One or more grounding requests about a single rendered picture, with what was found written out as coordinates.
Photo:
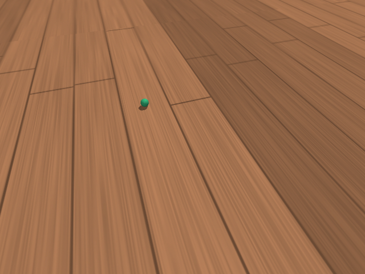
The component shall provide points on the ball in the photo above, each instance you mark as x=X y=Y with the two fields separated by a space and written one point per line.
x=144 y=102

